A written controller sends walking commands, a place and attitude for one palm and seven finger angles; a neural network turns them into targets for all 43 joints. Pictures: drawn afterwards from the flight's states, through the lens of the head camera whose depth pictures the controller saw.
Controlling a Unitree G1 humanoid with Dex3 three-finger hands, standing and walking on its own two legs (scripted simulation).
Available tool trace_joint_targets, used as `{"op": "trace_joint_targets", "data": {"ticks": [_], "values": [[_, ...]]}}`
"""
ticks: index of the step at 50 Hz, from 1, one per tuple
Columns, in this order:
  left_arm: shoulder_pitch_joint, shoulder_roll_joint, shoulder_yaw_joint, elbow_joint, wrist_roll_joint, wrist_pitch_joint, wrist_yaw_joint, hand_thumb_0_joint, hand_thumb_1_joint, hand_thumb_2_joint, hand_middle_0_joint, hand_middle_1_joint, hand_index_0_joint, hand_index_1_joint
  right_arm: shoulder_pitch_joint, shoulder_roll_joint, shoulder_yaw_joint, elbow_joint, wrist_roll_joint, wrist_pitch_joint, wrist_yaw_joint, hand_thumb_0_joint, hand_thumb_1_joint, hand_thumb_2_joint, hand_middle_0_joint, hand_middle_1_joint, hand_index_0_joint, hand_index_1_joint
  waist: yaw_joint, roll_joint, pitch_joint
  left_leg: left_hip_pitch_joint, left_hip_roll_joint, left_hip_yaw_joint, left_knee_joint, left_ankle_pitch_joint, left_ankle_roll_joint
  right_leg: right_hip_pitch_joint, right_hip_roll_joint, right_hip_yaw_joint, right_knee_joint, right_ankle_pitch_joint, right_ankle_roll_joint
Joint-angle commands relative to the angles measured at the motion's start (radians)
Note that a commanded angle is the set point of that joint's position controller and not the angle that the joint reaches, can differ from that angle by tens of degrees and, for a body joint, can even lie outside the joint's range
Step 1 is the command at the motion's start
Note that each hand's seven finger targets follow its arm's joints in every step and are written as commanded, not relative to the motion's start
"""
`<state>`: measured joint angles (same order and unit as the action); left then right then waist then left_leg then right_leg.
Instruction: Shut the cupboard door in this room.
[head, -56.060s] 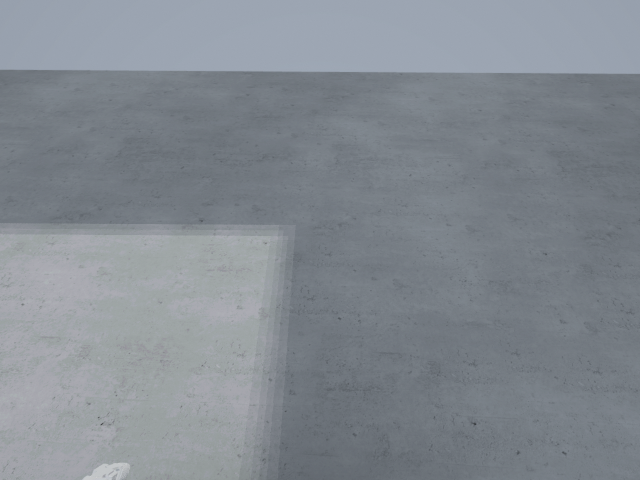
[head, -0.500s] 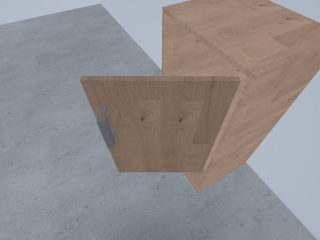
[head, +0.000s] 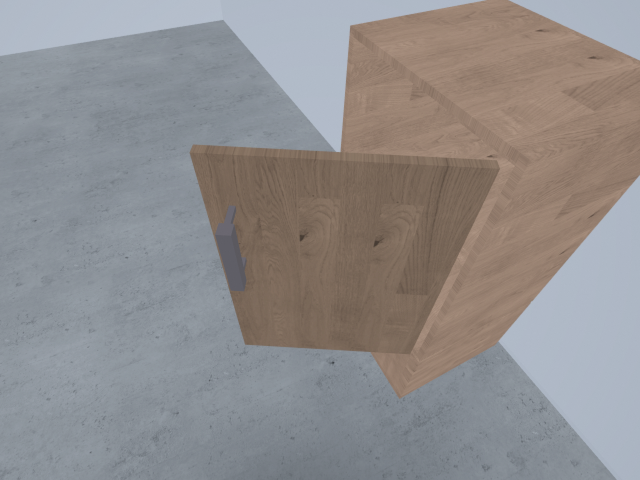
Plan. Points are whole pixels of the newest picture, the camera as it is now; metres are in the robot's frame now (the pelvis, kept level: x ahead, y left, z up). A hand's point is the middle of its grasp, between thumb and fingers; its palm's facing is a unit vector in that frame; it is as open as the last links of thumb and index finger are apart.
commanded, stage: come to a stop and stand still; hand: left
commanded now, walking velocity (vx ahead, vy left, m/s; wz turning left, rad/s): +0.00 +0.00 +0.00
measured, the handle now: (234, 249) +0.45 +0.18 -0.02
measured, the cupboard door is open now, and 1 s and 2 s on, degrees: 60 60 60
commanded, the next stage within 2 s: look again from close up in 0.42 s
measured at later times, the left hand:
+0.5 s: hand out of the picture +0.01 +0.21 -0.16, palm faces -0.02 -0.98 -0.22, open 7.4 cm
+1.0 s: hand out of the picture -0.01 +0.21 -0.17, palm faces -0.01 -0.98 -0.18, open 7.4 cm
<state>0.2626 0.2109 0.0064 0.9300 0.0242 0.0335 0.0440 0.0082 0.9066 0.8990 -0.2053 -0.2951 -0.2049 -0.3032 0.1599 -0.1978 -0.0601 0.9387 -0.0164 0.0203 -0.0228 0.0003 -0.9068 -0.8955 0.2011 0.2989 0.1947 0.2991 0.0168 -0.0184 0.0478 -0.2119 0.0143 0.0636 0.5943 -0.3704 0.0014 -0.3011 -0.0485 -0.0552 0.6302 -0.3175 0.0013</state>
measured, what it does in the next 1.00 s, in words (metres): stands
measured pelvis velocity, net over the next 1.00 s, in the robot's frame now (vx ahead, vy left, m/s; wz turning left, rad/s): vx -0.02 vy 0.04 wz -0.03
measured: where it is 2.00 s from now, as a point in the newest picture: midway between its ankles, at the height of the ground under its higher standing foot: outside the picture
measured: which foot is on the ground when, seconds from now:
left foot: down 0.00-1.00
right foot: down 0.00-1.00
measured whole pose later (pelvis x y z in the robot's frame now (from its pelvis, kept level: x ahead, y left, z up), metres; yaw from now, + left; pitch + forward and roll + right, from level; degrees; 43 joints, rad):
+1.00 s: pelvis -0.02 +0.04 +0.01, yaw -2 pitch -2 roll +0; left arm 0.29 0.16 -0.01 1.07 0.02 0.00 0.04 0.01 0.91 0.90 -0.20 -0.29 -0.20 -0.30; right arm 0.23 -0.15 -0.02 1.14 -0.01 -0.01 -0.02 0.00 -0.92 -0.90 0.20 0.30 0.20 0.30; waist 0.01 -0.02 0.04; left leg -0.16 -0.03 0.11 0.47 -0.29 0.06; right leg -0.24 -0.08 -0.01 0.47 -0.20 0.06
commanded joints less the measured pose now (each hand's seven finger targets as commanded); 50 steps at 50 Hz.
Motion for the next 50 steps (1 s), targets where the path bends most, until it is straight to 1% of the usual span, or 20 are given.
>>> {"op": "trace_joint_targets", "data": {"ticks": [1, 2, 3, 6, 7, 9, 13, 16, 17, 18, 22, 26, 27, 29, 32, 34, 40, 44, 47, 50], "values": [[-0.018, 0.122, 0.028, -0.105, -0.003, -0.020, 0.005, 0.000, 0.900, 0.900, -0.200, -0.300, -0.200, -0.300, 0.015, -0.111, -0.012, -0.078, -0.003, -0.019, 0.006, 0.000, -0.900, -0.900, 0.200, 0.300, 0.200, 0.300, -0.024, 0.047, -0.034, -0.039, 0.091, -0.114, -0.105, 0.246, 0.048, -0.015, -0.033, 0.093, -0.108, 0.179, -0.024], [-0.013, 0.114, 0.022, -0.105, -0.002, -0.019, 0.004, 0.000, 0.900, 0.900, -0.200, -0.300, -0.200, -0.300, 0.017, -0.113, -0.004, -0.076, -0.005, -0.019, 0.011, 0.000, -0.900, -0.900, 0.200, 0.300, 0.200, 0.300, -0.020, 0.047, -0.021, -0.057, 0.099, -0.118, -0.132, 0.199, 0.053, -0.006, -0.019, 0.083, -0.115, 0.121, -0.020], [-0.007, 0.111, 0.023, -0.104, -0.002, -0.019, 0.003, 0.000, 0.900, 0.900, -0.200, -0.300, -0.200, -0.300, 0.020, -0.117, -0.005, -0.078, -0.006, -0.020, 0.011, 0.000, -0.900, -0.900, 0.200, 0.300, 0.200, 0.300, -0.021, 0.057, -0.016, -0.076, 0.101, -0.129, -0.156, 0.146, 0.056, -0.008, -0.013, 0.076, -0.116, 0.086, -0.018], [0.006, 0.105, 0.023, -0.094, -0.002, -0.022, -0.002, 0.000, 0.900, 0.900, -0.200, -0.300, -0.200, -0.300, 0.013, -0.126, -0.004, -0.077, -0.007, -0.021, 0.011, 0.000, -0.900, -0.900, 0.200, 0.300, 0.200, 0.300, -0.017, 0.084, 0.006, -0.113, 0.104, -0.144, -0.205, 0.049, 0.058, -0.006, -0.007, 0.057, -0.117, 0.066, -0.013], [0.015, 0.103, 0.019, -0.092, -0.002, -0.023, -0.002, 0.000, 0.900, 0.900, -0.200, -0.300, -0.200, -0.300, 0.017, -0.120, 0.001, -0.072, -0.007, -0.022, 0.014, 0.000, -0.900, -0.900, 0.200, 0.300, 0.200, 0.300, -0.010, 0.078, -0.002, -0.121, 0.103, -0.140, -0.213, 0.030, 0.059, 0.022, -0.009, 0.059, -0.130, 0.064, -0.012], [0.019, 0.106, 0.020, -0.082, -0.003, -0.026, -0.003, 0.000, 0.900, 0.900, -0.200, -0.300, -0.200, -0.300, 0.027, -0.117, 0.003, -0.064, -0.007, -0.021, 0.014, 0.000, -0.900, -0.900, 0.200, 0.300, 0.200, 0.300, -0.015, 0.040, 0.007, -0.128, 0.087, -0.128, -0.206, 0.000, 0.053, 0.013, -0.019, 0.073, -0.148, 0.051, -0.014], [0.024, 0.101, 0.019, -0.068, -0.005, -0.032, -0.002, 0.000, 0.900, 0.900, -0.200, -0.300, -0.200, -0.300, 0.054, -0.105, 0.008, -0.033, -0.006, -0.026, 0.016, 0.000, -0.900, -0.900, 0.200, 0.300, 0.200, 0.300, -0.019, 0.024, -0.008, -0.106, 0.079, -0.122, -0.209, 0.016, 0.051, 0.013, -0.034, 0.087, -0.169, 0.054, -0.015], [0.026, 0.103, 0.019, -0.053, -0.006, -0.036, -0.001, 0.000, 0.900, 0.900, -0.200, -0.300, -0.200, -0.300, 0.071, -0.102, 0.008, -0.012, -0.004, -0.030, 0.016, 0.000, -0.900, -0.900, 0.200, 0.300, 0.200, 0.300, -0.023, -0.011, -0.021, -0.092, 0.074, -0.114, -0.198, 0.052, 0.048, 0.017, -0.046, 0.101, -0.178, 0.067, -0.016], [0.024, 0.101, 0.017, -0.046, -0.006, -0.037, 0.000, 0.000, 0.900, 0.900, -0.200, -0.300, -0.200, -0.300, 0.074, -0.099, 0.013, 0.000, -0.004, -0.034, 0.016, 0.000, -0.900, -0.900, 0.200, 0.300, 0.200, 0.300, -0.022, 0.005, -0.034, -0.078, 0.079, -0.117, -0.210, 0.070, 0.049, 0.031, -0.047, 0.095, -0.176, 0.084, -0.016], [0.027, 0.098, 0.016, -0.040, -0.007, -0.037, 0.000, 0.000, 0.900, 0.900, -0.200, -0.300, -0.200, -0.300, 0.073, -0.100, 0.013, 0.009, -0.003, -0.036, 0.016, 0.000, -0.900, -0.900, 0.200, 0.300, 0.200, 0.300, -0.019, 0.015, -0.027, -0.080, 0.081, -0.118, -0.213, 0.079, 0.049, 0.032, -0.047, 0.089, -0.174, 0.096, -0.012], [0.041, 0.094, 0.012, -0.008, -0.009, -0.040, 0.002, 0.000, 0.900, 0.900, -0.200, -0.300, -0.200, -0.300, 0.081, -0.097, 0.017, 0.047, 0.000, -0.042, 0.013, 0.000, -0.900, -0.900, 0.200, 0.300, 0.200, 0.300, -0.016, 0.021, -0.047, -0.045, 0.087, -0.109, -0.212, 0.160, 0.048, 0.060, -0.055, 0.087, -0.170, 0.169, -0.011], [0.044, 0.087, 0.008, 0.024, -0.010, -0.039, 0.003, 0.000, 0.900, 0.900, -0.200, -0.300, -0.200, -0.300, 0.082, -0.097, 0.020, 0.080, 0.003, -0.040, 0.011, 0.000, -0.900, -0.900, 0.200, 0.300, 0.200, 0.300, -0.017, 0.028, -0.006, -0.052, 0.088, -0.106, -0.225, 0.145, 0.043, 0.050, -0.055, 0.090, -0.178, 0.171, -0.008], [0.047, 0.085, 0.007, 0.031, -0.009, -0.038, 0.003, 0.000, 0.900, 0.900, -0.200, -0.300, -0.200, -0.300, 0.085, -0.090, 0.021, 0.087, 0.004, -0.039, 0.011, 0.000, -0.900, -0.900, 0.200, 0.300, 0.200, 0.300, -0.015, 0.019, -0.001, -0.051, 0.089, -0.106, -0.233, 0.132, 0.044, 0.053, -0.056, 0.089, -0.188, 0.161, -0.008], [0.049, 0.080, 0.006, 0.042, -0.009, -0.037, 0.003, 0.000, 0.900, 0.900, -0.200, -0.300, -0.200, -0.300, 0.085, -0.090, 0.021, 0.099, 0.004, -0.038, 0.010, 0.000, -0.900, -0.900, 0.200, 0.300, 0.200, 0.300, -0.017, 0.026, 0.009, -0.057, 0.086, -0.105, -0.239, 0.102, 0.041, 0.049, -0.057, 0.092, -0.195, 0.145, -0.007], [0.057, 0.076, 0.005, 0.055, -0.008, -0.038, 0.004, 0.000, 0.900, 0.900, -0.200, -0.300, -0.200, -0.300, 0.094, -0.083, 0.020, 0.115, 0.006, -0.039, 0.010, 0.000, -0.900, -0.900, 0.200, 0.300, 0.200, 0.300, -0.018, 0.012, 0.013, -0.047, 0.087, -0.106, -0.247, 0.099, 0.042, 0.050, -0.057, 0.091, -0.204, 0.148, -0.007], [0.059, 0.067, 0.005, 0.062, -0.008, -0.039, 0.004, 0.000, 0.900, 0.900, -0.200, -0.300, -0.200, -0.300, 0.096, -0.082, 0.021, 0.123, 0.006, -0.040, 0.008, 0.000, -0.900, -0.900, 0.200, 0.300, 0.200, 0.300, -0.018, 0.029, 0.008, -0.041, 0.089, -0.107, -0.252, 0.109, 0.042, 0.054, -0.057, 0.088, -0.200, 0.163, -0.006], [0.070, 0.055, 0.004, 0.083, -0.007, -0.042, 0.005, 0.000, 0.900, 0.900, -0.200, -0.300, -0.200, -0.300, 0.095, -0.071, 0.021, 0.144, 0.008, -0.043, 0.006, 0.000, -0.900, -0.900, 0.200, 0.300, 0.200, 0.300, -0.018, 0.009, 0.011, -0.013, 0.088, -0.096, -0.246, 0.159, 0.042, 0.056, -0.062, 0.093, -0.207, 0.201, -0.004], [0.074, 0.049, 0.005, 0.092, -0.007, -0.042, 0.006, 0.000, 0.900, 0.900, -0.200, -0.300, -0.200, -0.300, 0.099, -0.068, 0.022, 0.155, 0.010, -0.045, 0.004, 0.000, -0.900, -0.900, 0.200, 0.300, 0.200, 0.300, -0.017, 0.009, 0.005, -0.005, 0.090, -0.095, -0.254, 0.176, 0.041, 0.070, -0.063, 0.088, -0.210, 0.211, 0.000], [0.077, 0.047, 0.006, 0.102, -0.006, -0.041, 0.006, 0.000, 0.900, 0.900, -0.200, -0.300, -0.200, -0.300, 0.099, -0.064, 0.024, 0.163, 0.010, -0.045, 0.003, 0.000, -0.900, -0.900, 0.200, 0.300, 0.200, 0.300, -0.015, 0.020, 0.021, -0.003, 0.091, -0.098, -0.266, 0.174, 0.042, 0.068, -0.063, 0.086, -0.216, 0.208, 0.000], [0.079, 0.042, 0.006, 0.110, -0.007, -0.042, 0.006, 0.000, 0.900, 0.900, -0.200, -0.300, -0.200, -0.300, 0.099, -0.065, 0.025, 0.168, 0.010, -0.046, 0.002, 0.000, -0.900, -0.900, 0.200, 0.300, 0.200, 0.300, -0.016, 0.028, 0.012, 0.009, 0.092, -0.095, -0.265, 0.196, 0.041, 0.076, -0.064, 0.087, -0.215, 0.225, 0.001]]}}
